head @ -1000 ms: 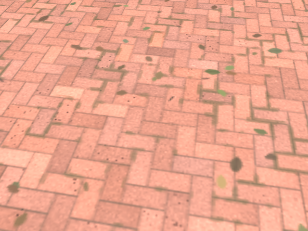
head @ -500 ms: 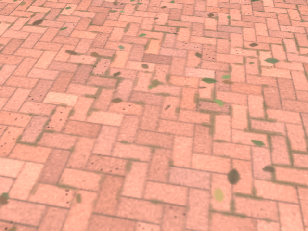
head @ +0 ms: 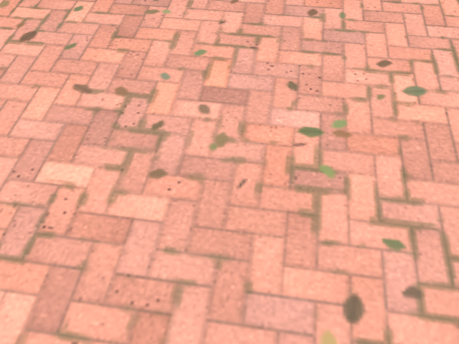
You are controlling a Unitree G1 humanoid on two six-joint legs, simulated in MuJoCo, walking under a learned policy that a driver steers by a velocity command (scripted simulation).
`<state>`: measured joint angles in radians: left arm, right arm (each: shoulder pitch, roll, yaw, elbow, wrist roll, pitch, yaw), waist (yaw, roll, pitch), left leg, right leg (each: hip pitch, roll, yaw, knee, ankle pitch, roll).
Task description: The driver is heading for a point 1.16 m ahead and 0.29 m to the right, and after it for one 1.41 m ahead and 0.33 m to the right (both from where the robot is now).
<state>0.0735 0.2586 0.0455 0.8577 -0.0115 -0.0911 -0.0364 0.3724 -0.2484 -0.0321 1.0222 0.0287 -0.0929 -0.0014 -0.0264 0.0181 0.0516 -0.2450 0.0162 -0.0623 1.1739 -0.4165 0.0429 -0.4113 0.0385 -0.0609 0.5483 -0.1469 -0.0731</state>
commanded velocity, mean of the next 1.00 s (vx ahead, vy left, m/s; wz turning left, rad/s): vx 0.49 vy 0.00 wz -0.31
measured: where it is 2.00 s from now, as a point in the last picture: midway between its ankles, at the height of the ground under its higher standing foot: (309, 185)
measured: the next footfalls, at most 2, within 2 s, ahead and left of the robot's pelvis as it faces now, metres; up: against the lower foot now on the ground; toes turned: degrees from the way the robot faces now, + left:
left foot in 0.44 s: +0.42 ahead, +0.16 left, +0.00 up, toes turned -2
right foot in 0.96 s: +0.64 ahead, -0.15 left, +0.00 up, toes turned -24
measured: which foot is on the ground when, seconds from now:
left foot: up 0.00-0.42, down 0.44-0.98, up 1.00-1.00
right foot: down 0.00-0.44, up 0.46-0.94, down 0.96-1.00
